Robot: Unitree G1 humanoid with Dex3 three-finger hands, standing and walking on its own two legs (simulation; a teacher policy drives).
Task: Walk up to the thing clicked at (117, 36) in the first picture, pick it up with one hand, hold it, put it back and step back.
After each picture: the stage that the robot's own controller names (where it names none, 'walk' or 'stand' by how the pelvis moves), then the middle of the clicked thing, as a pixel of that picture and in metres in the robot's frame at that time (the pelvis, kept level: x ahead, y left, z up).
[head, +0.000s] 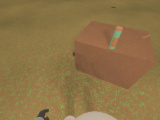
stand; (115, 38) +0.89 -0.25 +0.00
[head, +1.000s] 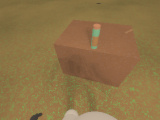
walk; (95, 37) +0.79 +0.02 +0.03
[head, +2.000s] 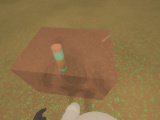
stand; (60, 59) +0.44 +0.27 +0.02
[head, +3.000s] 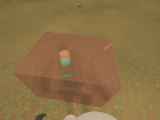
walk; (66, 64) +0.43 +0.20 +0.00
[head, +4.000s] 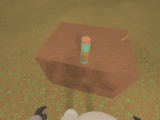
stand; (85, 51) +0.54 +0.07 +0.03
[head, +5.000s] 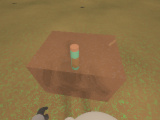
stand; (74, 58) +0.52 +0.15 +0.00
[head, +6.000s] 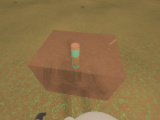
stand; (75, 56) +0.54 +0.14 +0.00
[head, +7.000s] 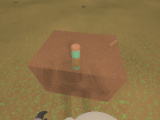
stand; (76, 57) +0.53 +0.14 +0.00
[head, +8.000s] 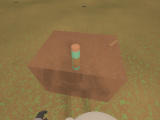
stand; (75, 58) +0.52 +0.14 +0.00
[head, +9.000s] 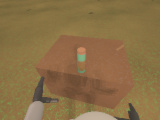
rise first; (81, 61) +0.52 +0.11 +0.00
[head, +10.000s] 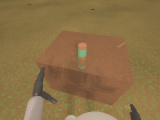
go down; (82, 56) +0.54 +0.11 +0.01
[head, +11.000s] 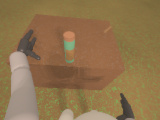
go down; (69, 49) +0.52 +0.11 +0.05
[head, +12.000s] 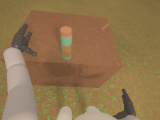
go down; (66, 45) +0.53 +0.11 +0.07
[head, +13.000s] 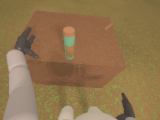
go down; (69, 45) +0.53 +0.11 +0.06
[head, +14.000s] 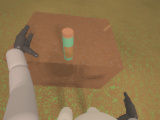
go down; (68, 46) +0.53 +0.11 +0.06
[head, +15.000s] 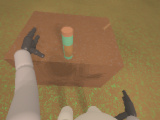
go down; (67, 45) +0.54 +0.11 +0.06
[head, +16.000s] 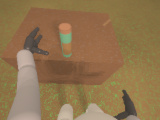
close in; (66, 42) +0.54 +0.12 +0.07
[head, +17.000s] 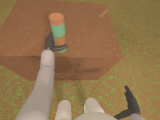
close; (59, 36) +0.55 +0.13 +0.10
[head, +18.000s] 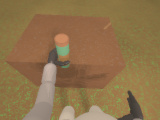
lift; (63, 53) +0.44 +0.14 +0.10
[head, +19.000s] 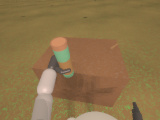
hold; (64, 60) +0.31 +0.15 +0.22
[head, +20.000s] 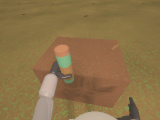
hold; (65, 66) +0.31 +0.15 +0.17
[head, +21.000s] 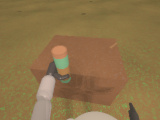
hold; (63, 67) +0.31 +0.16 +0.17
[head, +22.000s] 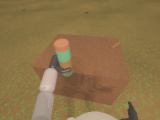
crouch; (65, 60) +0.34 +0.16 +0.19
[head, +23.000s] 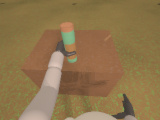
crouch; (69, 45) +0.46 +0.10 +0.19
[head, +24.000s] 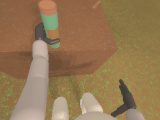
lower; (52, 29) +0.56 +0.12 +0.12
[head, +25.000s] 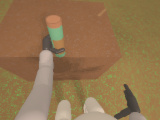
lower; (57, 40) +0.52 +0.13 +0.10
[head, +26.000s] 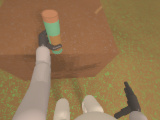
lower; (54, 35) +0.54 +0.13 +0.11
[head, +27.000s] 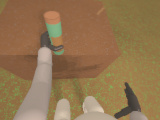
lower; (56, 37) +0.53 +0.13 +0.10
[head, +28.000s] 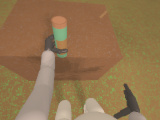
open; (60, 40) +0.52 +0.12 +0.10
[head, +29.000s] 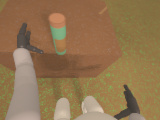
withdraw; (59, 38) +0.51 +0.12 +0.10
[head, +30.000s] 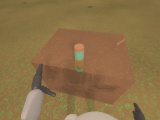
sink last; (79, 59) +0.48 +0.11 +0.04
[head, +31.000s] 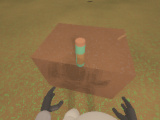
stand; (80, 53) +0.51 +0.11 +0.06
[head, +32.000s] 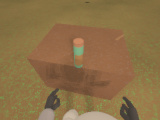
stand; (78, 54) +0.49 +0.11 +0.07
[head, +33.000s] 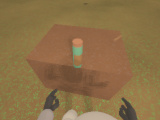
stand; (77, 54) +0.50 +0.11 +0.07
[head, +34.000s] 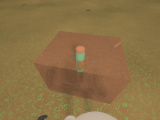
stand; (80, 60) +0.51 +0.10 +0.01
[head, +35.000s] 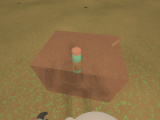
stand; (76, 61) +0.49 +0.12 +0.00
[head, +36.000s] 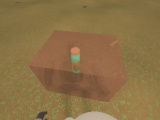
stand; (75, 61) +0.48 +0.13 +0.00
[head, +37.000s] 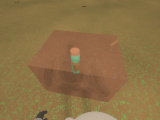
walk; (75, 61) +0.48 +0.13 +0.00
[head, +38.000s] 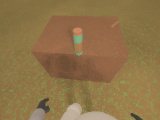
walk; (78, 43) +0.61 +0.13 +0.02
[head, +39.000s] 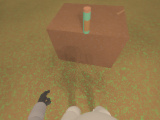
walk; (86, 21) +0.90 +0.09 +0.03
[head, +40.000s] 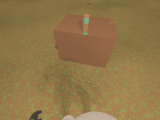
stand; (85, 25) +1.13 +0.10 +0.02
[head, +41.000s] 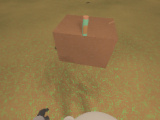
stand; (85, 26) +1.10 +0.10 +0.00
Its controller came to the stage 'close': yes
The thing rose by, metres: 0.19
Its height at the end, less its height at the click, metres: +0.00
